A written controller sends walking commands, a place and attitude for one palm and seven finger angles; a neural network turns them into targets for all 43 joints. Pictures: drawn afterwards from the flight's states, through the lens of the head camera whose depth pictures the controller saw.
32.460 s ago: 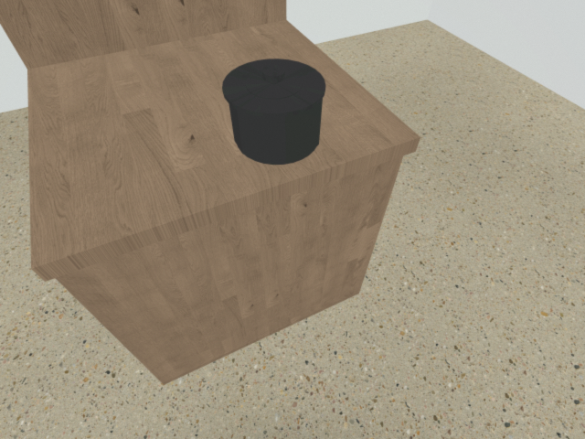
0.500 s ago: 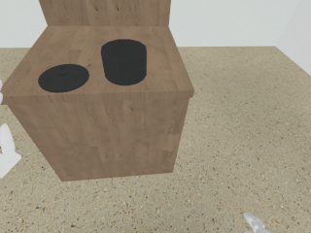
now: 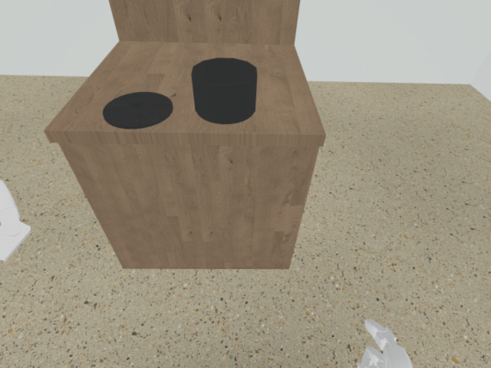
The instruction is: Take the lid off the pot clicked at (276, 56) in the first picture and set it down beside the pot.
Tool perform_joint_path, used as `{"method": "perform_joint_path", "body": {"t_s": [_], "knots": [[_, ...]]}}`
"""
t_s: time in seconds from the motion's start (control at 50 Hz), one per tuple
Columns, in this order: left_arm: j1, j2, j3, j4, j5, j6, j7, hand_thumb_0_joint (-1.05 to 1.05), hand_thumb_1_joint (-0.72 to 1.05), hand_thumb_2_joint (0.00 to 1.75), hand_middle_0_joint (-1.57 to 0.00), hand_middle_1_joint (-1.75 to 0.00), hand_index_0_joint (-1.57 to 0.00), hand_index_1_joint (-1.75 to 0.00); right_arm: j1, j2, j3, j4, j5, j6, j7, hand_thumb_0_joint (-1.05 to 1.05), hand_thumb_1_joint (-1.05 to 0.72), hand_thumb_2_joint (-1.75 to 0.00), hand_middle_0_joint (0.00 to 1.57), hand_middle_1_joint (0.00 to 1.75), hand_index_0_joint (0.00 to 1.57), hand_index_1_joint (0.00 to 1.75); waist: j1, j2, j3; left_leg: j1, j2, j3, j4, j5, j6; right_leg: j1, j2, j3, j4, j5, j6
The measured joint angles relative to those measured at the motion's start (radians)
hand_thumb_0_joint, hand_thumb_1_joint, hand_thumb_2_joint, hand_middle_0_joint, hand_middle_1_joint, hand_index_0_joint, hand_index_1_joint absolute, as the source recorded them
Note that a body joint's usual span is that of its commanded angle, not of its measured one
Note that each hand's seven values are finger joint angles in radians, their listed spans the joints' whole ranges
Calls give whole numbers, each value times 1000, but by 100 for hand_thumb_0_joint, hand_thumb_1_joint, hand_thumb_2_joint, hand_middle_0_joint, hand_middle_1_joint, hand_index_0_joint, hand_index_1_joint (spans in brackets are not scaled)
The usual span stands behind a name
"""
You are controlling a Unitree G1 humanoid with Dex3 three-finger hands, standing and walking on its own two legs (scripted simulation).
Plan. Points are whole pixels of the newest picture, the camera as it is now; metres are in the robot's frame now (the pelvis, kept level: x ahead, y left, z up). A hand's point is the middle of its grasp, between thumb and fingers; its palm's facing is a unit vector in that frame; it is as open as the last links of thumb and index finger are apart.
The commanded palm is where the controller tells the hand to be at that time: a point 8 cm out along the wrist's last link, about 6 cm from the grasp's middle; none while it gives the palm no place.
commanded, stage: stop stepping back and stand still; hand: left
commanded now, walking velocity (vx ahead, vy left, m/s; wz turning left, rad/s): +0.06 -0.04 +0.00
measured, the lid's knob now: (136, 101) +0.78 +0.34 +0.05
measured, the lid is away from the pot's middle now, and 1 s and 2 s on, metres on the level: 0.25 0.25 0.25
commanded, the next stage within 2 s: let the arm hang, fingers relaxed in 0.32 s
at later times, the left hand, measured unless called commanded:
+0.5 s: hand out of the picture +0.01 +0.21 -0.16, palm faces +0.02 -0.97 -0.22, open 7.1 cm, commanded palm none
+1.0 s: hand out of the picture +0.15 +0.20 -0.15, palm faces -0.04 -0.98 -0.21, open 7.4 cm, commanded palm none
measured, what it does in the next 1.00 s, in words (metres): steps on the spot: right foot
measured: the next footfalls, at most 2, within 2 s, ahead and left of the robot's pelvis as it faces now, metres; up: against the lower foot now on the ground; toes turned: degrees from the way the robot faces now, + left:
right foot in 0.10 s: +0.06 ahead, -0.11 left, +0.00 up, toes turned -1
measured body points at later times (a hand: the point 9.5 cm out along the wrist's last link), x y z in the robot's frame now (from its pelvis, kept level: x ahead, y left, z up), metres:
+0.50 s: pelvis +0.02 +0.01 +0.01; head +0.08 +0.03 +0.46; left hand +0.01 +0.26 -0.15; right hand +0.00 -0.25 -0.13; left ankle +0.03 +0.14 -0.72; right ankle +0.02 -0.11 -0.72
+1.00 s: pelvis +0.05 +0.03 +0.02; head +0.08 +0.02 +0.47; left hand +0.15 +0.25 -0.13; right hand +0.09 -0.21 -0.14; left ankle +0.03 +0.14 -0.72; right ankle +0.02 -0.11 -0.72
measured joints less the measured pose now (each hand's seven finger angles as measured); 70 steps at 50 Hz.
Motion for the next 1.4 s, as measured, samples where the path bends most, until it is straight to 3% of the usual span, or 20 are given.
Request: {"method": "perform_joint_path", "body": {"t_s": [0.02,0.06,0.1,0.12,0.2,0.26,0.3,0.36,0.42,0.54,0.74,0.96,1.4], "knots": [[14,4,1,5,-3,1,0,1,88,90,-21,-30,-21,-30,3,6,3,2,3,-6,6,1,-91,-90,20,30,20,30,-5,-2,-5,1,3,5,-20,15,-7,15,-2,-10,-20,-2,-1],[-28,-1,-70,150,39,6,-43,0,89,90,-21,-30,-21,-30,9,-8,-10,42,-13,-25,30,1,-91,-90,20,30,20,30,-4,24,-37,-33,8,4,-18,11,-21,74,-27,-48,-179,-25,0],[-94,-12,-169,379,70,79,-95,0,89,90,-20,-30,-20,-30,3,-27,-14,77,-22,12,46,1,-91,-90,21,30,20,30,11,19,-67,-85,-8,34,49,-69,-34,120,-68,-39,-352,37,-25],[-130,-36,-222,519,78,118,-116,0,89,90,-20,-30,-20,-30,-4,-41,-14,94,-23,40,52,1,-91,-90,21,30,20,30,12,32,-65,-106,-8,34,106,-129,-39,108,-74,-45,-336,92,-34],[-205,-159,-374,1040,79,250,-146,0,90,90,-20,-30,-20,-30,0,-70,-14,146,-35,141,72,1,-91,-90,20,30,20,30,-15,51,-31,-143,1,26,360,-233,-40,128,-79,-70,-319,79,-38],[-189,-223,-437,1292,74,276,-157,1,90,90,-20,-30,-20,-30,12,-59,-13,172,-33,156,74,1,-91,-90,20,30,20,30,-33,0,29,-56,5,26,205,-210,-38,144,-75,-51,-356,99,-30],[-172,-252,-427,1382,50,260,-148,-1,95,90,-20,-30,-20,-30,41,-61,-14,191,-30,139,67,1,-91,-90,20,30,20,30,-38,-3,60,8,22,-14,20,-59,-33,141,-49,-63,-369,108,-26],[-186,-209,-409,1474,51,242,-151,-4,101,90,-21,-30,-21,-30,67,-40,-10,274,-35,143,51,1,-91,-90,20,30,20,30,-15,-36,110,15,35,-26,0,-14,-64,173,-35,-71,-433,138,-28],[-185,-174,-417,1553,50,235,-162,-3,100,90,-21,-30,-21,-30,94,-27,-8,337,-33,152,44,1,-91,-90,20,30,20,30,1,-43,120,37,34,-23,-65,-5,-67,203,-33,-70,-519,176,-24],[-187,-157,-431,1666,46,221,-157,-1,94,90,-20,-30,-21,-30,87,-12,-11,402,-23,147,35,1,-91,-90,20,30,20,30,0,-17,129,85,25,-2,-147,20,-55,248,-39,-53,-610,210,-10],[-286,-196,-437,1704,49,204,-144,0,91,90,-20,-30,-20,-30,-12,24,-8,433,-23,132,28,1,-92,-90,20,30,20,30,-11,17,109,144,6,32,-185,10,-39,286,-58,-21,-623,198,9],[-365,-224,-430,1670,55,190,-143,0,90,90,-20,-30,-20,-30,-59,9,-17,437,-23,117,32,1,-92,-90,20,30,20,30,-19,2,74,183,3,54,-199,-8,-37,309,-61,1,-620,179,15],[-287,-208,-425,1719,53,198,-141,0,90,90,-20,-30,-20,-30,-11,16,-17,474,-20,125,27,0,-91,-90,20,30,20,30,-14,1,92,211,13,63,-219,-13,-43,335,-51,9,-646,180,10]]}}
